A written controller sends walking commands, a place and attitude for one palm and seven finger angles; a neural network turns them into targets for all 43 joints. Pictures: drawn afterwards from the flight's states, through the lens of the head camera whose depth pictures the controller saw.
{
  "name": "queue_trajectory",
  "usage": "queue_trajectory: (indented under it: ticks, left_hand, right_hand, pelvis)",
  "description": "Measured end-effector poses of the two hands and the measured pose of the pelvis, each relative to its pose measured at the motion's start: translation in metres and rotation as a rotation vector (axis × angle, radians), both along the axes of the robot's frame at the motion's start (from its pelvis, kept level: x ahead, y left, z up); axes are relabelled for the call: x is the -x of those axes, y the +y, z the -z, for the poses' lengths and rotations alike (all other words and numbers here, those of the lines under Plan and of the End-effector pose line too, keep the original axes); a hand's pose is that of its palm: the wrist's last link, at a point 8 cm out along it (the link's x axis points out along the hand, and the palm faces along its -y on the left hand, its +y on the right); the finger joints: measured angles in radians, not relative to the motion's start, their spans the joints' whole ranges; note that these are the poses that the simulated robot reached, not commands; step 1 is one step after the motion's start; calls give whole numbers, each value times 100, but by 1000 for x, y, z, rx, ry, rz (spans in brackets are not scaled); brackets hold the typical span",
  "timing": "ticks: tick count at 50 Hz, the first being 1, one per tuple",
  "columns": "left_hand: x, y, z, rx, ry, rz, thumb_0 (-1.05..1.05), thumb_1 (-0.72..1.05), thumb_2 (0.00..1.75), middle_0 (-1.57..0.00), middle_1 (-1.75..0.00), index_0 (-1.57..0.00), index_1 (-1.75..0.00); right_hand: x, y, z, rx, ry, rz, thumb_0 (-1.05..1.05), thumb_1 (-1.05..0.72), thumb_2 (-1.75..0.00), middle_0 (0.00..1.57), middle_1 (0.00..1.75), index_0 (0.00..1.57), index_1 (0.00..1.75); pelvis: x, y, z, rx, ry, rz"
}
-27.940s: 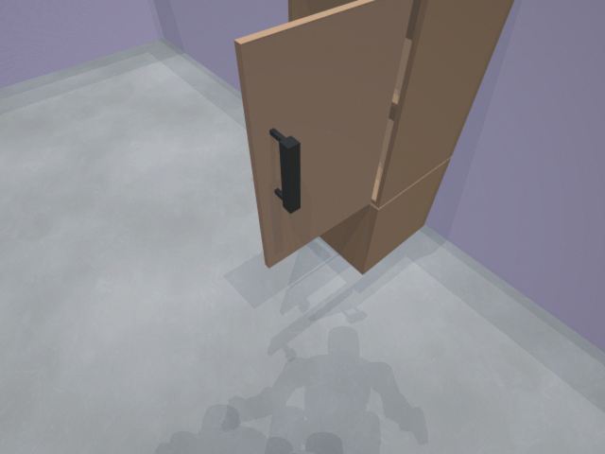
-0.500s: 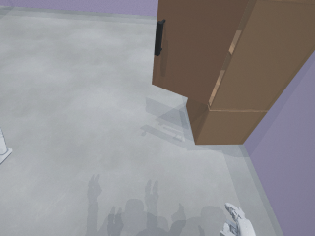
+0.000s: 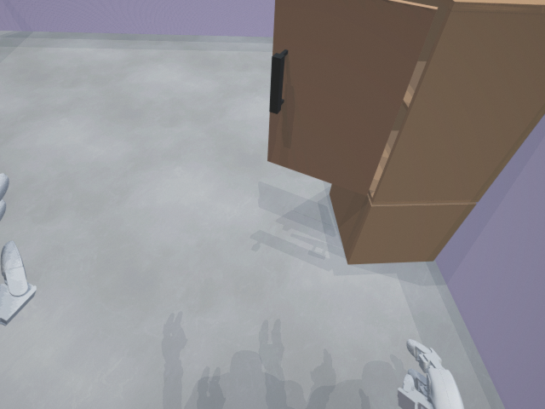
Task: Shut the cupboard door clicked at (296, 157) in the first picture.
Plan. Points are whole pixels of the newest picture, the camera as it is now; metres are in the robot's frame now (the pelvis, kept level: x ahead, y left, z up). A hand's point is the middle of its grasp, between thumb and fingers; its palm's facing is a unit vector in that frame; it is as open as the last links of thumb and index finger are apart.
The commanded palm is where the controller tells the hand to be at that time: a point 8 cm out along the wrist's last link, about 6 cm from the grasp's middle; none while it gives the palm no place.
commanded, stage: let the arm hang, fingers relaxed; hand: left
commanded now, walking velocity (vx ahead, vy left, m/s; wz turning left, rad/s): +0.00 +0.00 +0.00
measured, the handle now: (279, 81) +0.98 +0.00 +0.00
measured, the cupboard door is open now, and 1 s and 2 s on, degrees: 60 60 60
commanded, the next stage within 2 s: look to check the result in 1.20 s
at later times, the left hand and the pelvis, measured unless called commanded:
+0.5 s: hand out of the picture -0.03 +0.20 -0.17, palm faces +0.04 -0.98 -0.19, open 6.9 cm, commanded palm none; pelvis -0.03 +0.02 +0.00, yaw +1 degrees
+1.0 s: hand out of the picture -0.05 +0.19 -0.17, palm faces +0.02 -0.99 -0.16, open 7.3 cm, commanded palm none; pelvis -0.03 +0.03 +0.01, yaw +0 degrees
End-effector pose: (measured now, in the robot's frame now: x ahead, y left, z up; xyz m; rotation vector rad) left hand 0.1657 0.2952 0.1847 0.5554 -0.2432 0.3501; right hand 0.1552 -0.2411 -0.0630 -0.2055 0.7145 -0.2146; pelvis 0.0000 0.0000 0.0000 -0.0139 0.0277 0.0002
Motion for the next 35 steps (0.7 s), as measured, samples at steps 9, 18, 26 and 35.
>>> queue_trajectory:
  ticks: [9, 18, 26, 35]
  left_hand:
    - [-4, 22, 84, 111, 345, -53, 0, 89, 90, -20, -30, -21, -30]
    - [110, -46, 306, 503, 1317, -108, 1, 91, 90, -19, -30, -20, -30]
    - [214, -41, 328, 607, 1572, -291, -2, 99, 90, -20, -30, -21, -30]
    - [266, -38, 318, 601, 1715, -367, 0, 93, 90, -20, -30, -20, -30]
  right_hand:
    - [4, 10, 25, -26, 75, -127, 1, -90, -90, 20, 30, 20, 30]
    - [76, 15, 57, -41, 348, -76, 1, -90, -90, 20, 30, 20, 30]
    - [174, 28, 65, -63, 673, 10, 1, -90, -90, 20, 30, 20, 30]
    - [226, 52, 73, -136, 775, 83, 1, -90, -90, 20, 30, 20, 30]
  pelvis:
    - [10, 15, 3, 1, 16, -19]
    - [24, 22, 3, -20, -25, -15]
    - [28, 20, -5, -4, -37, -25]
    - [30, 29, -8, -7, -51, -6]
